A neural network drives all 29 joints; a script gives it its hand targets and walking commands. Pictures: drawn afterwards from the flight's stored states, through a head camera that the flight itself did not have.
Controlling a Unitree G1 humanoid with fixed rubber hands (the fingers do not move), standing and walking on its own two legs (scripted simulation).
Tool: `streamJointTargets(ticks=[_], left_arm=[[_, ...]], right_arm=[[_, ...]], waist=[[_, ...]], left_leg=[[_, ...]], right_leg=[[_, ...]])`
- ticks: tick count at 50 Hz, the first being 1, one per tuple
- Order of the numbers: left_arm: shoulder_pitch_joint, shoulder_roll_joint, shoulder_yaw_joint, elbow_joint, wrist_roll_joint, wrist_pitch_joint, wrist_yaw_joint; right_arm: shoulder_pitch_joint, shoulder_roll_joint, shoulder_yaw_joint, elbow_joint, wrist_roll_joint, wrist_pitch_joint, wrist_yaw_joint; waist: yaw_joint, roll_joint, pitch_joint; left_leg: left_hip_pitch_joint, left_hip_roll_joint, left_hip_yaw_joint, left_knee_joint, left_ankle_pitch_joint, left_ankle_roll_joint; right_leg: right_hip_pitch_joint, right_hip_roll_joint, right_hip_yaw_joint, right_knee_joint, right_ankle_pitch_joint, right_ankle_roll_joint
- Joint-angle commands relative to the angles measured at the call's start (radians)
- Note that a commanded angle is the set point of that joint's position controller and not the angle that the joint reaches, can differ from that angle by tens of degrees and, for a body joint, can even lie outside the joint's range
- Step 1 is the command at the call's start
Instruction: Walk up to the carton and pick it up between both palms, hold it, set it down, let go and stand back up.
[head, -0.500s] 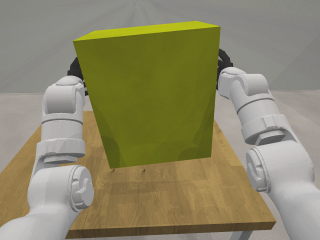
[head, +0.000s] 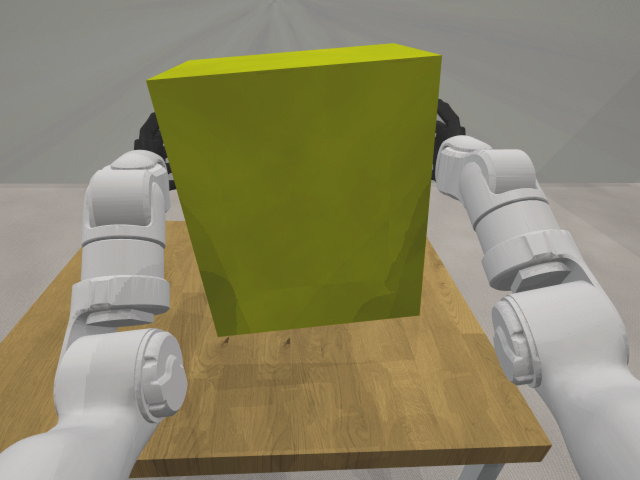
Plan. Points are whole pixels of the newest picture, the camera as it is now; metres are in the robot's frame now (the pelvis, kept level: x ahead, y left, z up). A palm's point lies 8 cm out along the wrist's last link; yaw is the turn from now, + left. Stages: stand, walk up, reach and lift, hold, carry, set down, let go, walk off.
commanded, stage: hold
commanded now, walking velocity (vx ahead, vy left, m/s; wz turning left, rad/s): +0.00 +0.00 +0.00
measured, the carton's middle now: (305, 189) +0.37 +0.01 +0.28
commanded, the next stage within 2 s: none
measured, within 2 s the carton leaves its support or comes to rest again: neither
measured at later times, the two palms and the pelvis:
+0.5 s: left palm (156, 171) +0.37 +0.18 +0.30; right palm (449, 158) +0.37 -0.16 +0.33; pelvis +0.00 +0.00 +0.00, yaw +0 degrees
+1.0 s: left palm (154, 169) +0.36 +0.18 +0.30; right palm (448, 159) +0.37 -0.16 +0.32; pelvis +0.00 +0.00 +0.00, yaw +0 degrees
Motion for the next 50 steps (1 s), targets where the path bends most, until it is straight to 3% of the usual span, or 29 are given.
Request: streamJointTargets(ticks=[1, 4, 8, 9, 10, 12, 13, 14, 16, 17, 20, 21, 24, 26, 27, 28, 30, 31, 33, 34, 36, 37, 41, 43, 45, 46, 48, 49, 50], left_arm=[[-0.746, -0.555, -0.333, -0.133, -0.221, -0.064, -0.157], [-0.770, -0.556, -0.318, -0.137, -0.203, -0.069, -0.153], [-0.772, -0.545, -0.306, -0.146, -0.205, -0.075, -0.143], [-0.747, -0.533, -0.289, -0.117, -0.193, -0.075, -0.144], [-0.769, -0.539, -0.321, -0.151, -0.217, -0.076, -0.143], [-0.747, -0.552, -0.347, -0.188, -0.233, -0.075, -0.141], [-0.733, -0.552, -0.316, -0.125, -0.221, -0.067, -0.145], [-0.736, -0.536, -0.307, -0.132, -0.197, -0.064, -0.148], [-0.710, -0.547, -0.311, -0.149, -0.192, -0.062, -0.156], [-0.705, -0.552, -0.323, -0.123, -0.207, -0.056, -0.157], [-0.747, -0.557, -0.320, -0.120, -0.214, -0.070, -0.157], [-0.765, -0.555, -0.324, -0.157, -0.214, -0.070, -0.156], [-0.751, -0.570, -0.353, -0.191, -0.234, -0.073, -0.145], [-0.761, -0.547, -0.318, -0.146, -0.212, -0.072, -0.147], [-0.751, -0.509, -0.276, -0.112, -0.189, -0.071, -0.148], [-0.746, -0.542, -0.309, -0.107, -0.206, -0.069, -0.152], [-0.753, -0.546, -0.322, -0.144, -0.219, -0.072, -0.148], [-0.780, -0.556, -0.357, -0.185, -0.241, -0.079, -0.146], [-0.742, -0.528, -0.311, -0.125, -0.217, -0.066, -0.146], [-0.780, -0.533, -0.319, -0.149, -0.214, -0.070, -0.151], [-0.738, -0.528, -0.315, -0.155, -0.213, -0.069, -0.155], [-0.736, -0.531, -0.304, -0.114, -0.215, -0.063, -0.157], [-0.739, -0.543, -0.328, -0.144, -0.222, -0.066, -0.159], [-0.737, -0.522, -0.315, -0.180, -0.221, -0.067, -0.157], [-0.707, -0.507, -0.294, -0.125, -0.200, -0.057, -0.161], [-0.735, -0.535, -0.325, -0.173, -0.209, -0.059, -0.165], [-0.732, -0.539, -0.316, -0.137, -0.207, -0.058, -0.163], [-0.743, -0.554, -0.311, -0.143, -0.205, -0.061, -0.163], [-0.735, -0.553, -0.315, -0.144, -0.202, -0.063, -0.163]], right_arm=[[-0.754, 0.613, 0.106, -0.318, 0.173, -0.033, 0.162], [-0.755, 0.626, 0.107, -0.300, 0.173, -0.035, 0.171], [-0.758, 0.641, 0.124, -0.313, 0.178, -0.040, 0.172], [-0.755, 0.634, 0.122, -0.299, 0.170, -0.038, 0.172], [-0.747, 0.649, 0.132, -0.323, 0.180, -0.037, 0.173], [-0.753, 0.634, 0.137, -0.372, 0.199, -0.040, 0.162], [-0.781, 0.622, 0.124, -0.370, 0.191, -0.041, 0.154], [-0.704, 0.619, 0.106, -0.271, 0.174, -0.028, 0.162], [-0.723, 0.627, 0.133, -0.326, 0.184, -0.029, 0.162], [-0.736, 0.613, 0.121, -0.310, 0.184, -0.027, 0.163], [-0.745, 0.636, 0.121, -0.290, 0.167, -0.030, 0.169], [-0.768, 0.645, 0.127, -0.344, 0.181, -0.035, 0.169], [-0.744, 0.654, 0.137, -0.333, 0.201, -0.032, 0.167], [-0.753, 0.638, 0.123, -0.316, 0.177, -0.034, 0.164], [-0.753, 0.657, 0.127, -0.300, 0.175, -0.034, 0.166], [-0.736, 0.642, 0.100, -0.268, 0.163, -0.027, 0.167], [-0.768, 0.659, 0.137, -0.325, 0.175, -0.038, 0.168], [-0.759, 0.658, 0.121, -0.357, 0.183, -0.041, 0.160], [-0.749, 0.635, 0.128, -0.321, 0.187, -0.031, 0.155], [-0.738, 0.631, 0.104, -0.293, 0.175, -0.024, 0.158], [-0.748, 0.641, 0.133, -0.353, 0.186, -0.032, 0.155], [-0.747, 0.627, 0.111, -0.326, 0.183, -0.023, 0.151], [-0.756, 0.632, 0.116, -0.350, 0.188, -0.025, 0.151], [-0.724, 0.641, 0.141, -0.370, 0.200, -0.021, 0.148], [-0.741, 0.632, 0.140, -0.353, 0.193, -0.021, 0.145], [-0.732, 0.631, 0.136, -0.360, 0.185, -0.019, 0.145], [-0.763, 0.621, 0.128, -0.366, 0.182, -0.025, 0.148], [-0.745, 0.622, 0.115, -0.329, 0.169, -0.020, 0.154], [-0.759, 0.644, 0.124, -0.353, 0.175, -0.026, 0.159]], waist=[[-0.021, 0.072, -0.231], [0.004, 0.097, -0.236], [0.005, 0.055, -0.290], [0.021, 0.046, -0.257], [-0.001, 0.049, -0.294], [-0.003, 0.050, -0.322], [-0.006, 0.037, -0.281], [-0.009, 0.064, -0.222], [0.007, 0.072, -0.254], [-0.014, 0.062, -0.234], [-0.002, 0.055, -0.223], [0.002, 0.054, -0.257], [0.000, 0.087, -0.297], [0.002, 0.048, -0.249], [0.025, 0.028, -0.234], [0.006, 0.063, -0.194], [0.008, 0.048, -0.288], [-0.017, 0.063, -0.316], [0.001, 0.057, -0.276], [-0.011, 0.066, -0.233], [0.000, 0.056, -0.270], [-0.015, 0.038, -0.231], [-0.012, 0.081, -0.264], [-0.015, 0.048, -0.303], [0.000, 0.046, -0.258], [-0.009, 0.070, -0.264], [-0.018, 0.052, -0.251], [-0.005, 0.075, -0.233], [0.014, 0.058, -0.234]], left_leg=[[0.073, -0.058, 0.048, -0.048, 0.202, -0.029], [0.053, -0.049, 0.045, -0.062, 0.174, -0.028], [0.069, -0.055, 0.047, -0.044, 0.202, -0.022], [0.066, -0.052, 0.047, -0.049, 0.195, -0.018], [0.079, -0.056, 0.047, -0.049, 0.218, -0.021], [0.098, -0.053, 0.041, -0.024, 0.298, -0.026], [0.089, -0.061, 0.042, -0.026, 0.260, -0.025], [0.080, -0.058, 0.048, -0.034, 0.206, -0.022], [0.073, -0.049, 0.049, -0.039, 0.238, -0.025], [0.067, -0.052, 0.045, -0.043, 0.223, -0.034], [0.057, -0.051, 0.043, -0.053, 0.178, -0.027], [0.059, -0.052, 0.040, -0.048, 0.196, -0.022], [0.090, -0.053, 0.037, -0.030, 0.263, -0.036], [0.068, -0.053, 0.045, -0.039, 0.201, -0.023], [0.060, -0.056, 0.057, -0.052, 0.166, -0.009], [0.039, -0.053, 0.048, -0.058, 0.137, -0.014], [0.087, -0.058, 0.048, -0.046, 0.209, -0.017], [0.088, -0.060, 0.042, -0.031, 0.224, -0.023], [0.073, -0.064, 0.045, -0.032, 0.225, -0.023], [0.063, -0.058, 0.042, -0.044, 0.189, -0.019], [0.084, -0.062, 0.046, -0.033, 0.250, -0.024], [0.073, -0.061, 0.046, -0.039, 0.210, -0.020], [0.076, -0.060, 0.039, -0.035, 0.237, -0.027], [0.098, -0.067, 0.037, -0.024, 0.281, -0.024], [0.089, -0.069, 0.054, -0.031, 0.247, -0.020], [0.080, -0.061, 0.044, -0.038, 0.248, -0.021], [0.081, -0.060, 0.046, -0.037, 0.227, -0.024], [0.070, -0.058, 0.046, -0.051, 0.199, -0.023], [0.063, -0.052, 0.046, -0.049, 0.208, -0.021]], right_leg=[[0.052, 0.043, -0.019, -0.022, 0.145, 0.001], [0.055, 0.041, -0.014, -0.018, 0.116, -0.002], [0.075, 0.043, -0.017, -0.014, 0.155, 0.002], [0.065, 0.038, -0.018, -0.018, 0.148, 0.008], [0.078, 0.044, -0.026, -0.014, 0.176, 0.004], [0.098, 0.050, -0.012, 0.001, 0.249, 0.004], [0.078, 0.048, -0.019, -0.009, 0.204, 0.012], [0.050, 0.037, -0.020, -0.013, 0.169, 0.010], [0.093, 0.039, -0.010, -0.012, 0.192, 0.000], [0.073, 0.043, -0.020, -0.016, 0.171, -0.004], [0.053, 0.040, -0.020, -0.019, 0.135, 0.003], [0.076, 0.039, -0.012, -0.015, 0.160, 0.003], [0.079, 0.044, -0.016, -0.005, 0.209, 0.004], [0.068, 0.042, -0.018, -0.016, 0.148, 0.008], [0.055, 0.036, -0.015, -0.015, 0.121, 0.014], [0.031, 0.029, -0.010, -0.021, 0.109, 0.008], [0.071, 0.037, -0.015, -0.008, 0.171, 0.011], [0.086, 0.032, -0.006, -0.009, 0.211, 0.008], [0.078, 0.040, -0.016, -0.008, 0.199, 0.012], [0.048, 0.038, -0.017, -0.013, 0.151, 0.012], [0.085, 0.043, -0.019, -0.005, 0.213, 0.014], [0.070, 0.038, -0.016, -0.016, 0.177, 0.010], [0.082, 0.038, -0.006, -0.007, 0.206, 0.009], [0.112, 0.038, -0.008, 0.003, 0.280, 0.021], [0.082, 0.035, -0.017, -0.005, 0.225, 0.020], [0.085, 0.035, -0.018, -0.007, 0.208, 0.015], [0.067, 0.040, -0.022, -0.012, 0.176, 0.011], [0.050, 0.042, -0.019, -0.015, 0.136, 0.008], [0.056, 0.039, -0.013, -0.012, 0.148, 0.005]])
